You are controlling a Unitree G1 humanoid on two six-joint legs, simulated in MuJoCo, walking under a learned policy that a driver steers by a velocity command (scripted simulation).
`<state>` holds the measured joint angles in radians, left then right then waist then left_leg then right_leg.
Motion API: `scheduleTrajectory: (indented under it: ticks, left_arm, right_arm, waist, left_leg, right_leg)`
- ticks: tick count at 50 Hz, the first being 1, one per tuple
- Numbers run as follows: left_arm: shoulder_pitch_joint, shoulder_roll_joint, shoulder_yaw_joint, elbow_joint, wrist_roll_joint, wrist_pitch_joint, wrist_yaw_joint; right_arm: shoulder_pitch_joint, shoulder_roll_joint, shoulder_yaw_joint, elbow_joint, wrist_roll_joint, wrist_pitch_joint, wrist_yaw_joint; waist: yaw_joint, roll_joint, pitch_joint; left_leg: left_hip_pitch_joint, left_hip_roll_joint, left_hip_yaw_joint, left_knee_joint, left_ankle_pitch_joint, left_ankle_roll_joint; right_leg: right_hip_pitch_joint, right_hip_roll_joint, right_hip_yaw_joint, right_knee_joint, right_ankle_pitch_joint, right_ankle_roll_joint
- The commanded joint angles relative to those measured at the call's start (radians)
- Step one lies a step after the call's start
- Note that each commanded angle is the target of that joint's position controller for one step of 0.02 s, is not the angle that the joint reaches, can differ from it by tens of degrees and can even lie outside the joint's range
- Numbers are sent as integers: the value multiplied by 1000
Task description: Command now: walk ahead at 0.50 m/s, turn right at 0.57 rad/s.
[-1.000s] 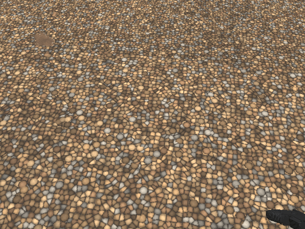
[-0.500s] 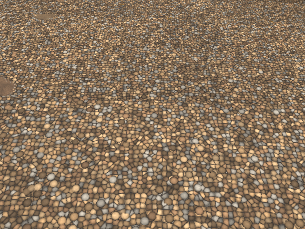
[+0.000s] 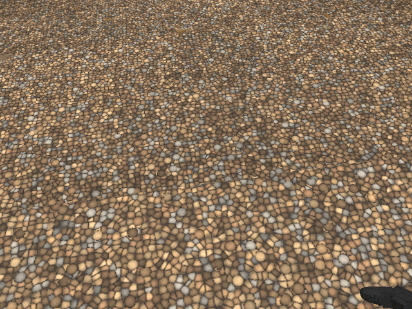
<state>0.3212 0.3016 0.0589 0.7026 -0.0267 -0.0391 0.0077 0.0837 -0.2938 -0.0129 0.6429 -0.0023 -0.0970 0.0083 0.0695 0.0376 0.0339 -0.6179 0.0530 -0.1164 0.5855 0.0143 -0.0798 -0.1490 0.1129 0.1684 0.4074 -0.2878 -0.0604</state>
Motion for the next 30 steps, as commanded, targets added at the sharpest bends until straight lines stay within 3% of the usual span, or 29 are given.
scheduleTrajectory:
  ticks: [1,3,4,5,6,7,8,9,10,12,16,17,18,20,21,22,25,27,28,29,30]
  left_arm:
    - [11,159,47,-46,-3,-4,9]
    - [-7,132,41,-52,4,0,7]
    - [3,80,23,-59,9,-3,2]
    - [97,-5,-3,-70,29,-9,-3]
    - [163,21,-6,-101,-14,-17,-4]
    - [103,123,18,-76,-24,-13,2]
    - [3,153,29,-94,-12,-6,4]
    - [-39,139,29,-101,0,0,4]
    - [-58,118,30,-110,6,0,2]
    - [-40,75,24,-104,-1,5,-5]
    - [-107,26,5,-119,14,6,-10]
    - [-49,-11,-33,-69,162,-24,-66]
    - [-87,-13,-24,-71,153,-33,-83]
    - [-185,0,-31,-94,110,-40,-96]
    - [-211,5,-36,-106,100,-38,-97]
    - [-230,15,-38,-113,93,-36,-97]
    - [-282,43,-39,-140,96,-42,-80]
    - [-295,56,-36,-149,87,-52,-71]
    - [-272,71,-29,-149,76,-58,-67]
    - [-180,115,-9,-129,64,-67,-61]
    - [13,180,6,-81,75,-70,-52]
  right_arm:
    - [-31,-123,-46,-72,13,-24,4]
    - [68,-142,-67,-47,12,-31,2]
    - [168,-173,-82,-38,-2,-36,-4]
    - [281,-237,-96,-35,-13,-31,-10]
    - [347,-276,-112,9,-8,-14,1]
    - [299,-184,-93,-17,1,-14,3]
    - [254,-143,-79,-20,-1,-8,-2]
    - [212,-116,-69,-22,-7,-6,-2]
    - [192,-93,-62,-9,-12,-6,-3]
    - [190,-71,-57,15,-12,-16,-2]
    - [216,-111,-72,63,1,-24,3]
    - [209,7,-31,22,-69,-46,9]
    - [227,-22,-37,30,-68,-47,15]
    - [253,-79,-43,49,-67,-36,26]
    - [271,-94,-42,65,-66,-32,33]
    - [290,-102,-42,78,-66,-29,37]
    - [316,-114,-38,116,-61,-22,55]
    - [312,-130,-39,140,-53,-14,60]
    - [306,-140,-39,149,-55,-13,60]
    - [291,-131,-37,152,-68,-19,62]
    - [380,-18,-6,140,-81,-29,58]
  waist:
    - [-29,-154,-60]
    - [-89,-163,-80]
    - [-138,-123,-161]
    - [-133,91,-307]
    - [-109,372,-350]
    - [-142,175,-228]
    - [-152,92,-127]
    - [-138,36,-71]
    - [-121,48,-39]
    - [-97,90,-29]
    - [-94,47,-11]
    - [-102,56,-73]
    - [-116,49,-29]
    - [-140,28,-6]
    - [-138,26,0]
    - [-142,38,5]
    - [-134,36,21]
    - [-107,30,19]
    - [-74,30,-9]
    - [-18,4,-79]
    - [11,-157,-323]
  left_leg:
    - [201,-42,18,-68,-10,27]
    - [334,-41,39,-109,-68,74]
    - [510,35,-18,-113,-106,122]
    - [795,243,-253,-107,-158,203]
    - [933,397,-725,-260,-531,333]
    - [838,354,-686,-312,-695,300]
    - [732,313,-512,-309,-599,261]
    - [628,267,-373,-313,-427,249]
    - [562,226,-286,-328,-321,250]
    - [500,176,-166,-368,-214,250]
    - [515,196,-72,-413,-43,300]
    - [566,199,-63,-447,-156,337]
    - [551,195,-46,-461,-166,338]
    - [519,173,19,-466,-143,323]
    - [497,175,41,-465,-122,317]
    - [514,182,51,-459,-100,316]
    - [579,208,18,-414,-58,313]
    - [582,207,17,-357,5,297]
    - [523,184,34,-297,153,280]
    - [442,119,81,-150,251,230]
    - [244,-2,144,165,87,146]
  right_leg:
    - [-58,-231,220,-33,132,-123]
    - [-60,-213,237,66,136,-89]
    - [-108,-160,188,237,113,-53]
    - [-283,-56,74,546,-214,-2]
    - [-588,-28,-9,821,-331,32]
    - [-655,-89,24,925,-234,47]
    - [-664,-117,-12,939,-145,52]
    - [-627,-149,-24,909,-80,58]
    - [-599,-171,-20,857,-37,58]
    - [-528,-187,-41,790,-13,59]
    - [-557,-192,-60,592,37,67]
    - [-584,-196,-113,545,119,82]
    - [-585,-198,-117,484,159,82]
    - [-539,-193,-150,366,224,75]
    - [-497,-187,-155,320,237,66]
    - [-483,-181,-155,289,239,56]
    - [-452,-159,-154,195,217,15]
    - [-347,-135,-189,119,248,-21]
    - [-204,-111,-213,109,287,-47]
    - [-3,-107,-208,147,314,-87]
    - [414,-277,-60,233,538,-235]
